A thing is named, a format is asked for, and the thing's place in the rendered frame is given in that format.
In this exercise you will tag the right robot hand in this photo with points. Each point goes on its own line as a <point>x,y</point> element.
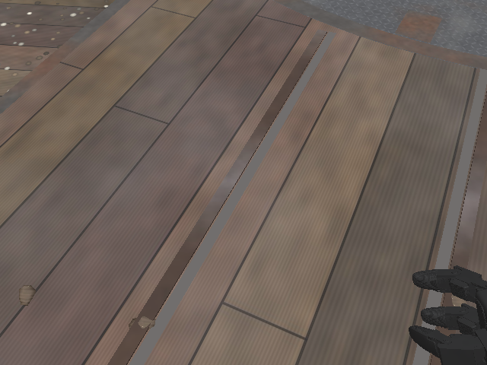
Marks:
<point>470,347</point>

